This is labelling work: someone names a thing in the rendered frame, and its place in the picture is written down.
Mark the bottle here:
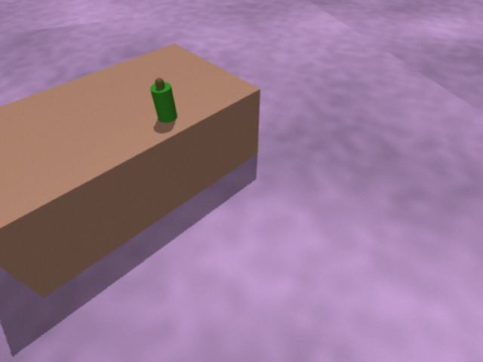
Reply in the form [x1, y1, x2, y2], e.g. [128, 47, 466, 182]
[150, 78, 177, 123]

